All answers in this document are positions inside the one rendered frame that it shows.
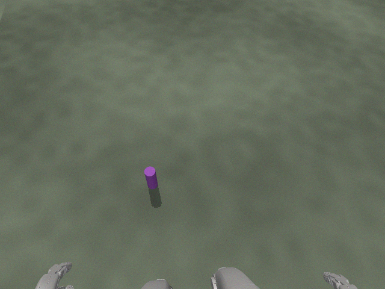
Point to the left robot hand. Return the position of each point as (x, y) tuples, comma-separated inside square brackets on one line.
[(55, 273)]

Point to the can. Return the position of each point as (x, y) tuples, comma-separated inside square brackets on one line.
[(151, 178)]

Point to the right robot hand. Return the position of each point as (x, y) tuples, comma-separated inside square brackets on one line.
[(338, 281)]

